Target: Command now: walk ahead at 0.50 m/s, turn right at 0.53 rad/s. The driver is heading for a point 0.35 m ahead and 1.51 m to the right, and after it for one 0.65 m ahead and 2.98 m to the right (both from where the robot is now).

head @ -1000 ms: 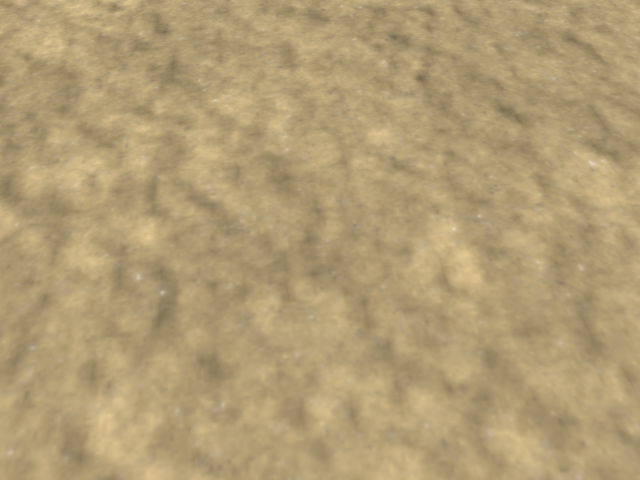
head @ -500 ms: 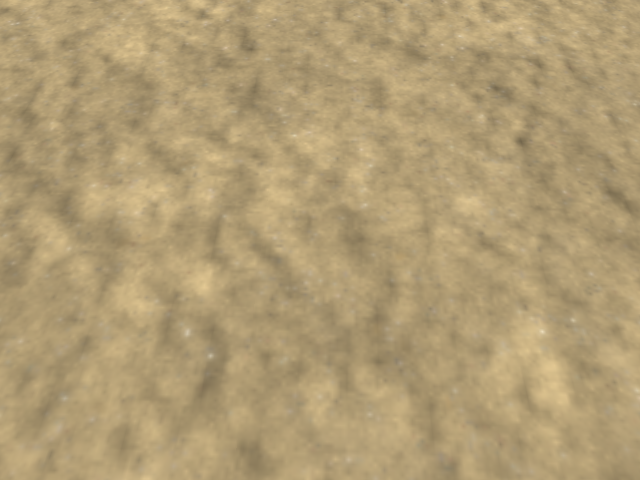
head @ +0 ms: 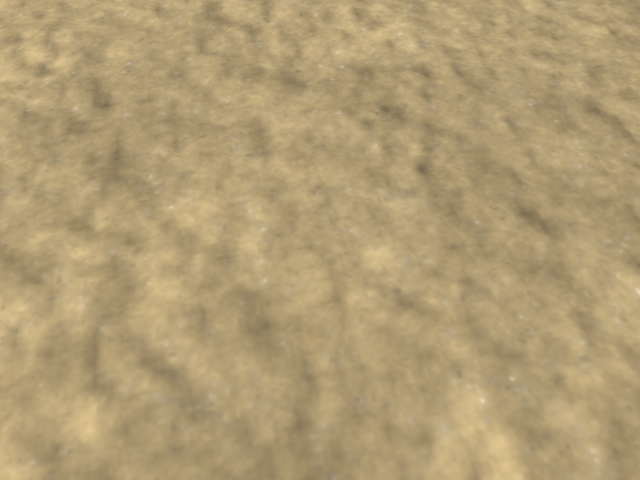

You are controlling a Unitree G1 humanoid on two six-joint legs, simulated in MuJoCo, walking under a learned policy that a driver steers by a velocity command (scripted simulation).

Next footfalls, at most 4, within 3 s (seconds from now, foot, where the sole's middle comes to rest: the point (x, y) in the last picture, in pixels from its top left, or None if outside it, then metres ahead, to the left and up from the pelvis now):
0.26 left None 0.35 0.14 -0.78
0.80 right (435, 450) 0.53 -0.20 -0.78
1.28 left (415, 310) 0.87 -0.19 -0.78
1.74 right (550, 343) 0.78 -0.49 -0.78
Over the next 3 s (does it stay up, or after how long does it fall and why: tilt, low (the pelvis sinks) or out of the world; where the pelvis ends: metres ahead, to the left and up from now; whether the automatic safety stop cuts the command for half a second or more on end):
stays up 0.85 -0.46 0.00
